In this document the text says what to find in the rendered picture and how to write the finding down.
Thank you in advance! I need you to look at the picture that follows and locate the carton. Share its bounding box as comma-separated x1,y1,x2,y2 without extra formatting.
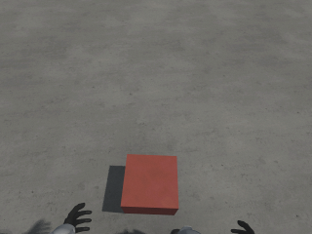
120,154,179,215

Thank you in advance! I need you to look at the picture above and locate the left robot forearm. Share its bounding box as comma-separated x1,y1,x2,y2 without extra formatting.
49,223,76,234

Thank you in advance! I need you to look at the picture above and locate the robot left hand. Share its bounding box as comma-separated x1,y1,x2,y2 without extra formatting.
63,203,92,233

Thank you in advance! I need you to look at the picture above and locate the right robot shin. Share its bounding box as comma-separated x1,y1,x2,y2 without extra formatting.
178,226,192,232

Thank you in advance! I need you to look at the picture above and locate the robot right hand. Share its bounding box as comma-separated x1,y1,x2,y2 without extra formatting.
230,220,254,234

